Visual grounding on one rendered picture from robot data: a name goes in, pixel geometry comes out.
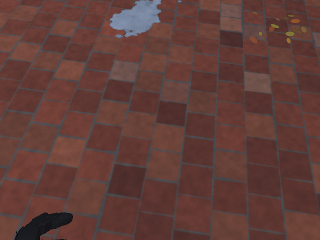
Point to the left robot hand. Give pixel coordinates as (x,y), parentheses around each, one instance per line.
(42,224)

